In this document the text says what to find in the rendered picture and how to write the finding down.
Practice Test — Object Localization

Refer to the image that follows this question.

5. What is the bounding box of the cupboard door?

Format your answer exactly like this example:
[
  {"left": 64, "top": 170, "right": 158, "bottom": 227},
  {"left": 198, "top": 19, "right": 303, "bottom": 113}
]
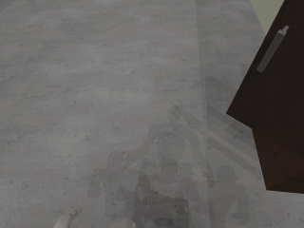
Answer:
[{"left": 226, "top": 0, "right": 304, "bottom": 160}]

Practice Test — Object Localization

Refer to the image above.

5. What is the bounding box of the left robot hand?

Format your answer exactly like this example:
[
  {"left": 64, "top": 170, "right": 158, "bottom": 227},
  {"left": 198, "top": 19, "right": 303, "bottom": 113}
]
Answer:
[{"left": 53, "top": 206, "right": 83, "bottom": 228}]

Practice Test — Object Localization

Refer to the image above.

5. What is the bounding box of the robot left thigh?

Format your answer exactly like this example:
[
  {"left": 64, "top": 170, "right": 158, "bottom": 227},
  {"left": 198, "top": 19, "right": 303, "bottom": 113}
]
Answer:
[{"left": 107, "top": 218, "right": 136, "bottom": 228}]

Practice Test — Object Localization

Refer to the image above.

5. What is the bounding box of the handle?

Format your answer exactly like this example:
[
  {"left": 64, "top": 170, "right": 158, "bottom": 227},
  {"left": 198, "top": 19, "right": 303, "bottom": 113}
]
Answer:
[{"left": 256, "top": 26, "right": 289, "bottom": 73}]

